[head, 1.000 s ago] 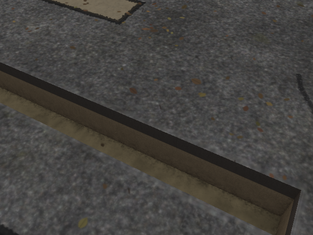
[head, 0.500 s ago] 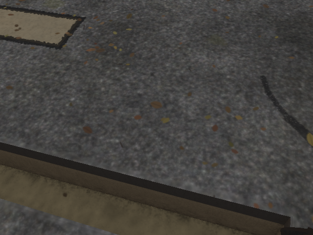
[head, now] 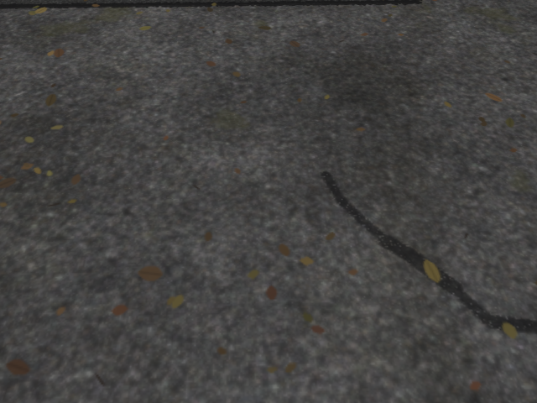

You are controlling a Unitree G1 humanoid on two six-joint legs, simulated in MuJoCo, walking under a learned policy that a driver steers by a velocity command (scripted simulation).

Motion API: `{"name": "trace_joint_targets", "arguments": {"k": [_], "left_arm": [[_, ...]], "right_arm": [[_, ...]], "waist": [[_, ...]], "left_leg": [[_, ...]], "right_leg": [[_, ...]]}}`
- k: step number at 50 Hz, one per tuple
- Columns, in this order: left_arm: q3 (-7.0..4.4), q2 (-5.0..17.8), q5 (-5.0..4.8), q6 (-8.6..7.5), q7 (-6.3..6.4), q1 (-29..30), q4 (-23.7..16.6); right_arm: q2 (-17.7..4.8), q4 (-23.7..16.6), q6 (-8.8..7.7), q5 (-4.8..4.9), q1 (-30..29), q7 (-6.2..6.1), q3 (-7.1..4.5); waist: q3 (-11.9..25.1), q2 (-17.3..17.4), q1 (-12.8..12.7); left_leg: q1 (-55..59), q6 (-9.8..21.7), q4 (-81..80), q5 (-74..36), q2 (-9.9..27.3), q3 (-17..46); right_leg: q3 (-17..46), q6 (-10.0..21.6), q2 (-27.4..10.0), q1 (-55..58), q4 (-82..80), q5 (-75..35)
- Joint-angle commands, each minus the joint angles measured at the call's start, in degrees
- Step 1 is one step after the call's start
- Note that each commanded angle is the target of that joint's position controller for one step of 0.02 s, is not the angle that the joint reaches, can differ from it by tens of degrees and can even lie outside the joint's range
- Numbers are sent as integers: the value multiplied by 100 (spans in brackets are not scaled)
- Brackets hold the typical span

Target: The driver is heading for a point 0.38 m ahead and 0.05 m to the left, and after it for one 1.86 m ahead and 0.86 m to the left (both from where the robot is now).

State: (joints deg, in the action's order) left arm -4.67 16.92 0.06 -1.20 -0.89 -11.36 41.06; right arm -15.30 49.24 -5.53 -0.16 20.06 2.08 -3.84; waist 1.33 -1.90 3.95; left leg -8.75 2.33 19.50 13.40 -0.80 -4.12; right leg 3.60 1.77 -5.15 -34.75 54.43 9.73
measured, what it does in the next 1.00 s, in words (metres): walks ahead, turning left: right foot, then left foot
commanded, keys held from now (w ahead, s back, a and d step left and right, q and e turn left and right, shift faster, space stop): w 0.22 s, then w+q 0.78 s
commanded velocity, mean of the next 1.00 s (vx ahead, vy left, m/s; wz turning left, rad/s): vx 0.50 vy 0.00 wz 0.29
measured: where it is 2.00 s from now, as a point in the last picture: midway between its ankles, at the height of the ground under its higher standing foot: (189, 230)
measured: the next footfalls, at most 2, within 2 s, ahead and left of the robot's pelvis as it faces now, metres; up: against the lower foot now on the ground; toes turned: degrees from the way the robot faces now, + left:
right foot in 0.14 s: +0.06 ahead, -0.15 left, +0.00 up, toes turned -3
left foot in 0.58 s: +0.62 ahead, +0.09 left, +0.00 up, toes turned +7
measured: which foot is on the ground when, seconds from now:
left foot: down 0.00-0.16, up 0.18-0.56, down 0.58-1.00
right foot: up 0.00-0.12, down 0.14-0.58, up 0.60-1.00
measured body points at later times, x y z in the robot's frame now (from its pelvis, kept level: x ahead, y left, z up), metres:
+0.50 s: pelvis +0.29 -0.02 -0.05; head +0.32 -0.05 +0.40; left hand +0.16 +0.22 -0.16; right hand +0.57 -0.21 -0.13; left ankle +0.56 +0.12 -0.69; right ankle +0.02 -0.15 -0.74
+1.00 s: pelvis +0.65 +0.04 +0.00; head +0.69 +0.06 +0.45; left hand +0.78 +0.33 -0.08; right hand +0.81 -0.20 -0.11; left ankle +0.58 +0.08 -0.74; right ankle +0.90 -0.03 -0.69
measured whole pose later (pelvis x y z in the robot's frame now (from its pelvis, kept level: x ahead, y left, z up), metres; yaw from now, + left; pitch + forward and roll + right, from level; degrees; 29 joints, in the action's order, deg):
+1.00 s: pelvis +0.65 +0.04 +0.00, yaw +23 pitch +3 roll +0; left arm 1.1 15.1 0.7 -7.1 -1.0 -3.7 35.5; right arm -15.8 44.3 -4.6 1.7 17.6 1.6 -2.6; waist -2.4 -1.6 5.2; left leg -6.3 6.8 17.0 11.3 -10.6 13.8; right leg 4.8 1.0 -2.5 -38.7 33.6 -3.0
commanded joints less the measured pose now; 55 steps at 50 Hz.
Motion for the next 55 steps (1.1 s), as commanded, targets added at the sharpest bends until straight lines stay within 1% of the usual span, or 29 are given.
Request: {"name": "trace_joint_targets", "arguments": {"k": [1,4,6,7,8,9,10,11,12,13,15,18,20,22,24,25,28,29,30,31,32,33,34,35,39,42,48,53,55], "left_arm": [[-141,444,-29,-103,-114,-495,-95],[-123,303,-37,-154,-143,-287,-192],[-300,575,19,-143,-102,-1797,324],[-193,336,-61,-286,-63,-1949,265],[-282,493,-21,-344,-51,-2801,627],[-178,653,-73,-416,-66,-2299,464],[-61,536,-216,-422,-148,-2017,331],[-67,573,-189,-365,-166,-1963,253],[-224,1101,-207,-371,-156,-1878,365],[-116,783,-311,-431,-146,-1431,324],[-40,428,-97,-609,-32,-1549,390],[58,10,-179,-598,325,-2034,772],[94,89,-205,-552,431,-1796,576],[51,490,-268,-528,409,-1649,505],[24,625,-177,-605,454,-1452,569],[-27,811,-126,-554,436,-1613,543],[-142,1123,47,-326,376,-2116,778],[-165,1080,81,-336,335,-1817,595],[251,-206,137,-443,162,-2445,231],[138,468,-61,-648,42,-1879,121],[-6,645,-285,-694,56,-1281,-128],[81,547,-250,-756,119,-935,-277],[-24,745,-180,-797,107,-751,-211],[-15,639,-166,-767,123,-531,-269],[322,236,42,-603,18,-985,-468],[359,436,337,-617,133,84,-790],[378,407,16,-694,-3,1287,-1082],[171,816,-4,-740,-18,756,-828],[49,1130,108,-798,102,-424,-642]], "right_arm": [[-989,-392,-103,-6,-206,-7,-198],[-891,-343,-32,-5,-168,-48,-138],[-1013,-455,-29,-57,-818,-62,-158],[-902,-494,-115,236,-1372,-138,-124],[-758,-661,-162,285,-1979,-181,-90],[-300,-790,-247,147,-1370,-213,68],[-316,-707,-302,146,-621,-197,51],[-394,-664,-282,195,-486,-185,20],[-243,-911,-231,308,-707,-202,72],[-473,-947,-101,294,-1112,-240,22],[-653,-1000,21,473,-1859,-116,-75],[-266,-1082,172,403,-2645,-29,10],[-248,-1251,239,410,-2779,49,72],[181,-1469,166,91,-3406,176,272],[177,-1563,-56,32,-3308,200,227],[-29,-1527,-171,143,-2990,163,147],[-1031,-1401,-117,43,-1660,58,-234],[-1252,-1262,30,-38,-561,6,-417],[-1351,-1249,1,-334,-221,122,-326],[-1038,-1109,32,-382,452,79,-358],[-1077,-1198,39,-268,100,54,-354],[-956,-1362,95,-47,-318,29,-327],[-724,-1268,8,27,-474,-13,-239],[-719,-1203,-5,-22,-421,-32,-230],[-604,-1232,148,155,-1215,-189,-100],[-732,-1077,-74,83,-965,-119,-66],[-939,-718,54,223,-10,-57,-108],[-946,-703,240,176,-39,-131,-105],[-529,-1040,259,57,-411,-58,63]], "waist": [[360,534,-342],[242,964,-422],[697,1097,-1264],[418,1139,-1549],[66,606,-2094],[-400,-1029,-1326],[-246,-418,-741],[-79,-14,-571],[-292,-239,-377],[-830,28,-379],[-1019,-46,-493],[-1502,-541,-569],[-1650,-207,-466],[-1333,489,-745],[-1284,-95,-501],[-1041,-346,-344],[180,-1407,238],[747,-1431,835],[1907,1,5],[3142,-848,448],[2599,-448,292],[1931,-242,115],[1298,-611,-150],[583,-77,-370],[33,230,-1073],[138,306,-610],[96,643,188],[-20,885,-196],[1191,509,-826]], "left_leg": [[232,1441,-169,-2124,1649,1164],[176,1305,356,-3034,1546,953],[-1052,1032,1947,-5521,1120,220],[-1459,759,2834,-3960,1138,352],[-2438,529,4799,-3239,799,165],[-4510,342,6268,1291,-21,276],[-4881,508,6231,1614,-12,1179],[-4798,489,6247,1554,53,1253],[-4949,323,5794,1636,277,1305],[-5087,160,5542,1318,539,1413],[-5814,195,4911,305,490,1913],[-6167,48,4400,-718,270,1357],[-5140,107,3207,-1267,32,982],[-2123,190,2168,-3402,-266,-7],[-2001,327,2111,-3114,-479,-244],[-2123,393,1832,-2433,-559,-308],[-952,1014,561,-1720,-892,-451],[1070,1194,540,-2342,-343,467],[4921,2555,1374,-2282,1514,3322],[4562,2251,639,-1470,1560,4532],[4002,2024,354,-1282,1375,4225],[2993,1850,11,-1311,1062,3647],[1915,1609,-137,-1610,852,3213],[785,1722,-436,-1937,646,3015],[-1185,1718,-701,-1137,409,2306],[-1690,1724,-943,-2190,282,2293],[-155,1144,-682,-1181,355,2590],[940,827,401,-1852,513,3150],[167,580,2324,-1752,131,2667]], "right_leg": [[-257,45,-78,-15,863,-297],[-686,118,93,295,651,126],[-1397,177,736,2717,412,-42],[-1065,285,587,2979,-1460,336],[-855,511,515,3955,-2685,-225],[1196,1036,-604,4637,-2758,-3101],[1765,1219,-1202,4521,-2336,-4931],[1653,1308,-1337,4292,-2397,-4365],[2559,1779,-1880,3559,-3015,-2103],[2586,1799,-1923,3036,-3248,-1675],[1878,1136,-1594,3619,-3178,-1051],[1002,1000,-1397,3456,-3610,261],[201,689,-963,2535,-4483,207],[-869,482,-758,1008,-5393,-937],[-1516,119,-544,1905,-5310,-3071],[-1662,-22,-578,2873,-4909,-4470],[-1584,-184,-807,4720,-1879,-7989],[-1377,-345,-704,3423,-220,-6986],[-497,-836,291,-413,2485,1182],[690,-379,609,-209,2761,1445],[839,-173,367,-355,2735,1240],[704,-2,228,-238,2507,1151],[759,224,139,-94,2297,679],[450,98,269,-124,3173,1237],[208,-194,-184,-727,2735,762],[-116,-232,-121,-189,1196,-348],[-221,-74,474,345,-2185,-1579],[123,86,625,1150,-3319,-791],[679,465,-284,3473,-2972,-1068]]}}
Velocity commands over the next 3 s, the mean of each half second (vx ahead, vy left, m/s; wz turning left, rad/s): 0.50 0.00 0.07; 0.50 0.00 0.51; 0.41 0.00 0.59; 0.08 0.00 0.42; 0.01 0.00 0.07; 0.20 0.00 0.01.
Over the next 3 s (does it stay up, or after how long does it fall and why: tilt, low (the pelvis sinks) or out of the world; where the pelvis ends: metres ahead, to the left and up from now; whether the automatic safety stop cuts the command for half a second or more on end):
stays up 1.09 0.30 0.00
